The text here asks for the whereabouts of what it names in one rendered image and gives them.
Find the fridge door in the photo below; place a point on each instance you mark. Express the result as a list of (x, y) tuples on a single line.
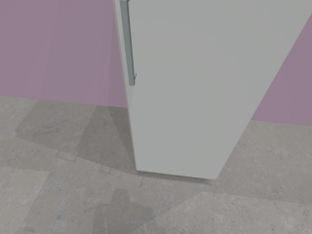
[(202, 68)]

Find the handle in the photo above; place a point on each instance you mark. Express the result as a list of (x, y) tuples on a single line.
[(125, 16)]

